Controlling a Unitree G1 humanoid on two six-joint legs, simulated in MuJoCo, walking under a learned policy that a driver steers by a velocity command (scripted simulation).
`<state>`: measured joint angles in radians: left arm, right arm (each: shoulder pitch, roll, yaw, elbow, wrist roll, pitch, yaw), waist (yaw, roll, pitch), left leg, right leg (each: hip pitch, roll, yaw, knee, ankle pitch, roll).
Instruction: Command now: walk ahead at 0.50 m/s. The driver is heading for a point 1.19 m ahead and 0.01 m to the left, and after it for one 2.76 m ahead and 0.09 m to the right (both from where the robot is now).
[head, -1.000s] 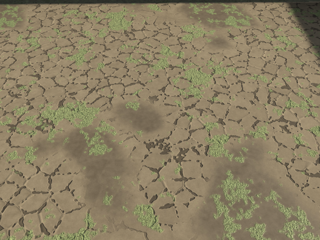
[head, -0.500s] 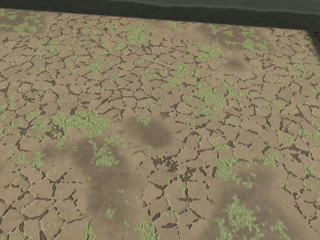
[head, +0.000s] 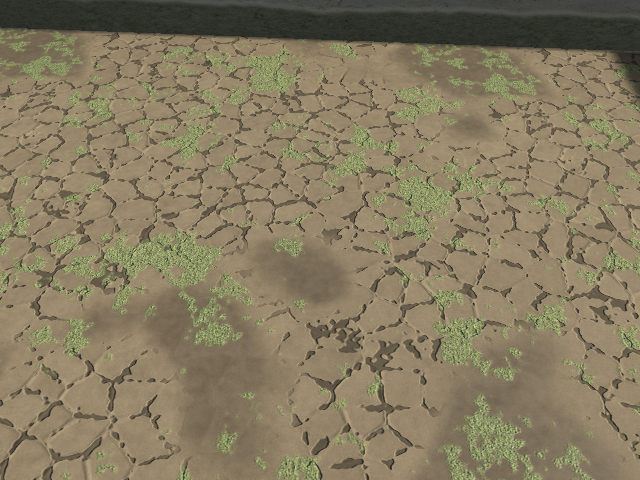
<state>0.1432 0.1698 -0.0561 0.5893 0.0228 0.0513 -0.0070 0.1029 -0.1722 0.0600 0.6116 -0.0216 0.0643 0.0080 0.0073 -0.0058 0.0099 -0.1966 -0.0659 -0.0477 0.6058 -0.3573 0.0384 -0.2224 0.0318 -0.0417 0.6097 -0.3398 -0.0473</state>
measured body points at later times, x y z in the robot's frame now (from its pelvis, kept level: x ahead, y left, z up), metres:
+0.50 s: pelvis +0.01 +0.01 +0.00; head +0.00 +0.01 +0.45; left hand +0.22 +0.20 -0.07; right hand +0.20 -0.19 -0.08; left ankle -0.02 +0.10 -0.73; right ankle +0.00 -0.09 -0.73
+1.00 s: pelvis +0.02 +0.01 +0.00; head +0.01 +0.02 +0.45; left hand +0.22 +0.21 -0.09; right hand +0.21 -0.19 -0.08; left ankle -0.02 +0.10 -0.73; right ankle +0.00 -0.09 -0.73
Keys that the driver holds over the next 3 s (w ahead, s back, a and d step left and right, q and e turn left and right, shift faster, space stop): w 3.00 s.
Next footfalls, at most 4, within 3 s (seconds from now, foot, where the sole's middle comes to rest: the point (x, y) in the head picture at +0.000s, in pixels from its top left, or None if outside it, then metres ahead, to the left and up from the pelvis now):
none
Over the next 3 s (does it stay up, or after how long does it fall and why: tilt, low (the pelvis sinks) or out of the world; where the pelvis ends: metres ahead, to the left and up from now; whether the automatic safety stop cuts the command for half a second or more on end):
stays up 0.02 0.03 0.00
